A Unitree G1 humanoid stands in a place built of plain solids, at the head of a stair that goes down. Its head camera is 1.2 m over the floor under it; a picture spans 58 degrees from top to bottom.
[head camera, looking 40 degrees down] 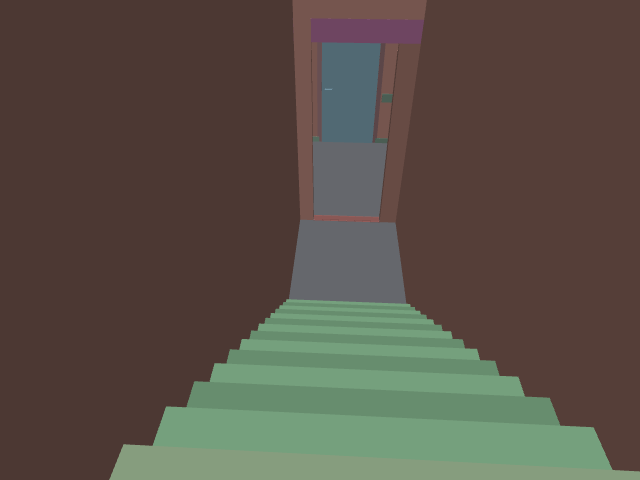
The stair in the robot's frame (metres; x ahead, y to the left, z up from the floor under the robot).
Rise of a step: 0.20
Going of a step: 0.22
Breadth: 1.50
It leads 3 degrees to the right of straight ahead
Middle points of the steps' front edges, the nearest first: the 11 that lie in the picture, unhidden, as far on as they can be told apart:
0.52 -0.18 0.00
0.74 -0.19 -0.20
0.96 -0.20 -0.40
1.19 -0.21 -0.60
1.41 -0.22 -0.80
1.63 -0.23 -1.00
1.85 -0.25 -1.20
2.08 -0.26 -1.40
2.30 -0.27 -1.60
2.52 -0.28 -1.80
2.74 -0.29 -2.00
